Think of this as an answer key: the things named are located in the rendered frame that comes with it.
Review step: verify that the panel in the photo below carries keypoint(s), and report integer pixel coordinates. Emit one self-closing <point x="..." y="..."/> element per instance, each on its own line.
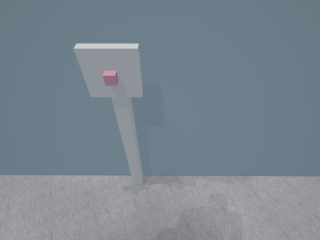
<point x="94" y="59"/>

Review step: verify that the button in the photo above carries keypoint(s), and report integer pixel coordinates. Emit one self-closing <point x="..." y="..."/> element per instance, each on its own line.
<point x="110" y="77"/>

